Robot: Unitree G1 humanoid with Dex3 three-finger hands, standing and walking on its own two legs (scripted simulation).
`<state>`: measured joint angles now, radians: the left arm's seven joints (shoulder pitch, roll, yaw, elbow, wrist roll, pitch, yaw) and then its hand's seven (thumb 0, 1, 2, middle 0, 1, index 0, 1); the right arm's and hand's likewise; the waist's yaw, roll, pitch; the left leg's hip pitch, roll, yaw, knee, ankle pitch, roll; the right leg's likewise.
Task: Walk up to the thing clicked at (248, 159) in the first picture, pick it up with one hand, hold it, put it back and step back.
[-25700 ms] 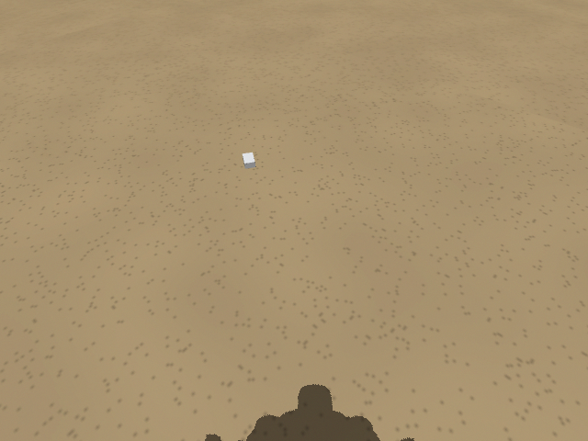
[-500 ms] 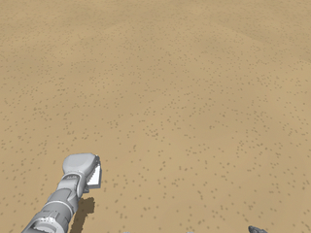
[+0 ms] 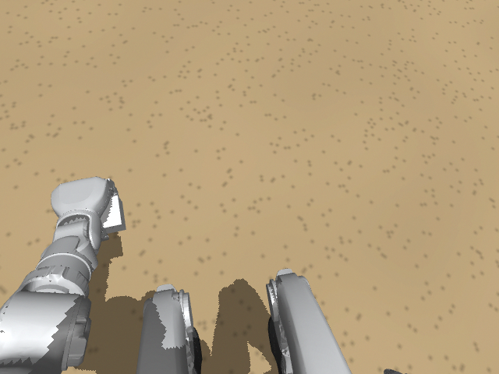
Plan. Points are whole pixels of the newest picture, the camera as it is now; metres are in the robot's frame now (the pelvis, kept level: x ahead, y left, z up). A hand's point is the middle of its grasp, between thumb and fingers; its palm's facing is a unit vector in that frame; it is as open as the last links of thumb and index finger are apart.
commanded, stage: crouch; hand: left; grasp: from above
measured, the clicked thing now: (96, 217) +0.44 +0.25 -0.17
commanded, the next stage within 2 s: lower in 1.10 s
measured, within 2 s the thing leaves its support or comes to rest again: neither
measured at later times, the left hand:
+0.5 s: hand (117, 223) +0.46 +0.25 -0.29, palm faces -0.45 -0.06 -0.89, open 8.7 cm
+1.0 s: hand (124, 223) +0.48 +0.25 -0.35, palm faces -0.46 -0.07 -0.89, open 8.7 cm
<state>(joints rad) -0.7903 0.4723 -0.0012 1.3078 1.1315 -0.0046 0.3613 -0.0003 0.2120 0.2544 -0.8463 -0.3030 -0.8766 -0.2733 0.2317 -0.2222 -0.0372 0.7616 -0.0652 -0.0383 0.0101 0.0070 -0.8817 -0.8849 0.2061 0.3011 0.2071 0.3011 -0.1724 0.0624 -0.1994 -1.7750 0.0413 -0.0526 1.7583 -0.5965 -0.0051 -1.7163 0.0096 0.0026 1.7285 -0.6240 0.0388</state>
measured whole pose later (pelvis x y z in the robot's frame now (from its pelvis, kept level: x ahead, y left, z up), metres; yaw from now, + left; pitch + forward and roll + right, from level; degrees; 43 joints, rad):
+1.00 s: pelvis -0.01 -0.01 -0.18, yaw -5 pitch +34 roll -7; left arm -1.04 0.74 0.11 1.52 1.21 -0.11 0.38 0.00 0.21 0.27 -0.85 -0.31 -0.88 -0.28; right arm 0.16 -0.26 0.08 0.76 -0.15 -0.06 0.12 0.00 -0.90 -0.89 0.21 0.30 0.21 0.30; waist -0.27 -0.01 -0.03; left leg -2.31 0.03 -0.16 2.36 -0.66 -0.03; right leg -2.22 0.05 -0.05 2.30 -0.69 0.05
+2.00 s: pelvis -0.01 +0.00 -0.22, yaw -9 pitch +31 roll -11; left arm -1.06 0.91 0.16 1.65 1.23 -0.14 0.52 0.00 0.19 0.28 -0.86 -0.30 -0.89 -0.27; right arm 0.11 -0.30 0.22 0.71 -0.22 -0.14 0.18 0.00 -0.89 -0.89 0.21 0.30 0.21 0.30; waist -0.34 -0.09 0.11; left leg -2.37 0.03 -0.25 2.51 -0.71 -0.04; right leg -2.26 0.08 -0.11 2.39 -0.70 0.06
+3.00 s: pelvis -0.01 +0.01 -0.22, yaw -13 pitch +28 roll -14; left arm -1.10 1.02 0.12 1.78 1.21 -0.15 0.63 0.00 0.21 0.27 -0.84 -0.32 -0.87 -0.29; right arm 0.07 -0.34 0.32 0.67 -0.26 -0.25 0.24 0.00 -0.90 -0.89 0.20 0.30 0.20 0.30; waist -0.38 -0.15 0.18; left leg -2.35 0.04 -0.30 2.55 -0.72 -0.03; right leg -2.22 0.10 -0.15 2.37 -0.68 0.08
